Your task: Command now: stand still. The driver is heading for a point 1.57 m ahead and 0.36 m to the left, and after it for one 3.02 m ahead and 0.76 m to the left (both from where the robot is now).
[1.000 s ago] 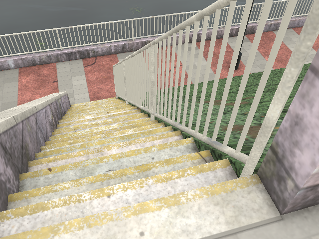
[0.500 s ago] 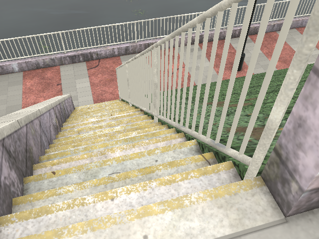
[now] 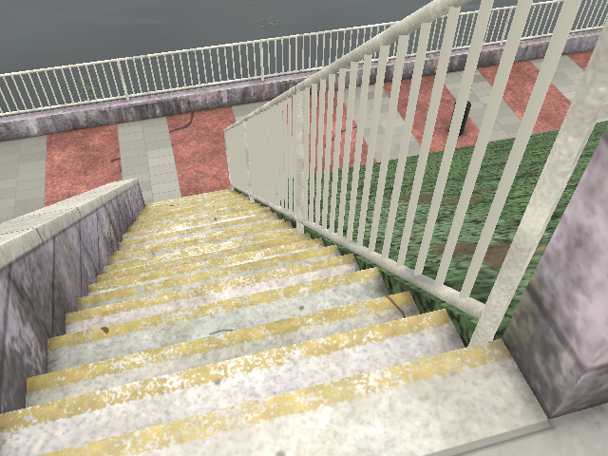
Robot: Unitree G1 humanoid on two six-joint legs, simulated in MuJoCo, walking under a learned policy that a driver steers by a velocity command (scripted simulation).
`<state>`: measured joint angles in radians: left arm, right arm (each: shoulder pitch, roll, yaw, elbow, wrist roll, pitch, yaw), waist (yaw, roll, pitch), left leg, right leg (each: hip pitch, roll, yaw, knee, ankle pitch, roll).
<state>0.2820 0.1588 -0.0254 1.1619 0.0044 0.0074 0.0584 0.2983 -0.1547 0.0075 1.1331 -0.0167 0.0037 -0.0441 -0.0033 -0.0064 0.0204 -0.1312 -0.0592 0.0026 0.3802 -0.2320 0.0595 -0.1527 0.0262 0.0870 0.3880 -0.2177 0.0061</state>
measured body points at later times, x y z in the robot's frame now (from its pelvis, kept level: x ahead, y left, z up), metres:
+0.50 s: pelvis +0.05 -0.02 +0.00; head +0.05 -0.04 +0.45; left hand +0.07 +0.22 -0.15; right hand -0.05 -0.25 -0.16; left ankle -0.02 +0.08 -0.74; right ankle +0.05 -0.11 -0.73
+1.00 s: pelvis +0.28 -0.02 -0.03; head +0.32 -0.01 +0.42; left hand +0.13 +0.17 -0.17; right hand +0.48 -0.20 -0.16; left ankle +0.38 +0.04 -0.74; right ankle +0.08 -0.12 -0.72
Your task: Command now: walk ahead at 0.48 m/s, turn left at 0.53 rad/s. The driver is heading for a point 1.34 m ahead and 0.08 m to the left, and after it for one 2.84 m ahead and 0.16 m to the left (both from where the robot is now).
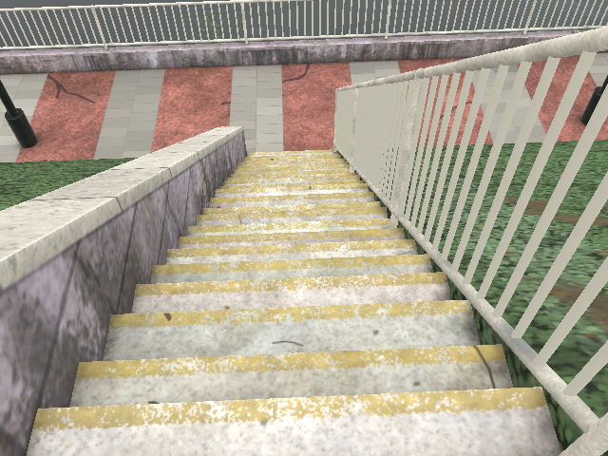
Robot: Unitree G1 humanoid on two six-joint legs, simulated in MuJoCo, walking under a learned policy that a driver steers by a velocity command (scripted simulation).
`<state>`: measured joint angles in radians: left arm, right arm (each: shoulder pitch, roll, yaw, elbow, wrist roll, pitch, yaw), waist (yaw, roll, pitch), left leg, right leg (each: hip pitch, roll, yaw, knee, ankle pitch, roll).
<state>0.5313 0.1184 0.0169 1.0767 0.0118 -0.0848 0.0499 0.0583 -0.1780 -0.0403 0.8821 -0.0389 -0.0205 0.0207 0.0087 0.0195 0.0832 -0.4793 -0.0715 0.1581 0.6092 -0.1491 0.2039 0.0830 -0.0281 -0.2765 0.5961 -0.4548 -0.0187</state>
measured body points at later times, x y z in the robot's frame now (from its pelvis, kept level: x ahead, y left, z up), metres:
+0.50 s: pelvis +0.24 +0.01 +0.00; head +0.23 +0.01 +0.45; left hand +0.31 +0.28 -0.11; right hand +0.33 -0.26 -0.12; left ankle +0.12 +0.03 -0.69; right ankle +0.27 -0.07 -0.71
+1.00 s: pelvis +0.35 +0.09 -0.03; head +0.34 +0.08 +0.42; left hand +0.31 +0.37 -0.16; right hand +0.47 -0.15 -0.16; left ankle +0.30 +0.17 -0.71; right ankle +0.34 -0.06 -0.66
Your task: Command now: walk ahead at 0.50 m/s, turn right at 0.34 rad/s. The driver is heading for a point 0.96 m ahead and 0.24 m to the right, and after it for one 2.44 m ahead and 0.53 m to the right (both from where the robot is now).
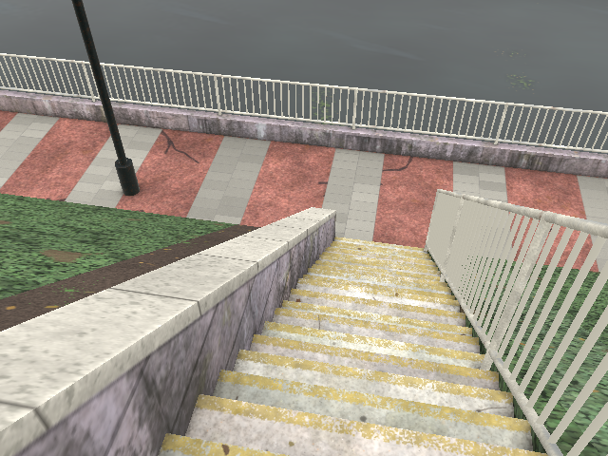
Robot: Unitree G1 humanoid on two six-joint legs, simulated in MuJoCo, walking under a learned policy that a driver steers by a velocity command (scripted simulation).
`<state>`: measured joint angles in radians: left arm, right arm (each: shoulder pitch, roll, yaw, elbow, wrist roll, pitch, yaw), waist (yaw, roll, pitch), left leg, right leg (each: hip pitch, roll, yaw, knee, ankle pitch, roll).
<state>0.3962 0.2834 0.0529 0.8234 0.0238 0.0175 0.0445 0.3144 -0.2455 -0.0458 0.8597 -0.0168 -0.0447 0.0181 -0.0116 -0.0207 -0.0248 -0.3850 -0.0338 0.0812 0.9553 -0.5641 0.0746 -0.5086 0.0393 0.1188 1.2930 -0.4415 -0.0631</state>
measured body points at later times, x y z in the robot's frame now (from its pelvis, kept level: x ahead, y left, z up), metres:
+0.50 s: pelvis +0.11 -0.01 -0.17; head +0.13 -0.04 +0.28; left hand +0.24 +0.21 -0.30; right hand +0.12 -0.28 -0.30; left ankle +0.16 +0.12 -0.67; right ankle +0.14 -0.07 -0.89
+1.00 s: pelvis +0.15 +0.07 -0.17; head +0.14 +0.09 +0.28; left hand +0.40 +0.23 -0.27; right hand +0.13 -0.20 -0.27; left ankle +0.18 +0.14 -0.89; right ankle +0.15 -0.08 -0.87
